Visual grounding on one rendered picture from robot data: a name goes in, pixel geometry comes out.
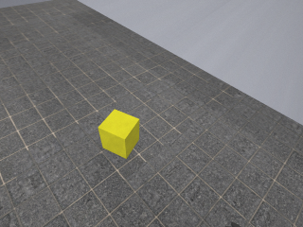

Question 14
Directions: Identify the carton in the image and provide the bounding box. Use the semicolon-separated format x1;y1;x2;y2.
98;109;140;159

